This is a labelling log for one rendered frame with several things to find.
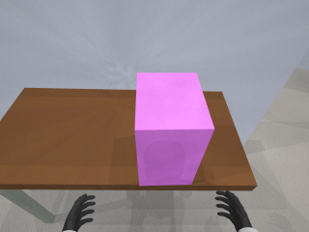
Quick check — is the right robot hand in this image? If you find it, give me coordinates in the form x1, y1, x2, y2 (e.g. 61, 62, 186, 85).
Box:
215, 190, 252, 232

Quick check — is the left robot hand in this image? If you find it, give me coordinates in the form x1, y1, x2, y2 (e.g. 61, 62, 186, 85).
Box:
62, 193, 96, 232

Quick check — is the table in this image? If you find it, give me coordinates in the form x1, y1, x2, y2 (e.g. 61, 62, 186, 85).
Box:
0, 88, 257, 224

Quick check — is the carton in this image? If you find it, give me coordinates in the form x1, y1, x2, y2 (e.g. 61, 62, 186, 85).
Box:
134, 72, 214, 187

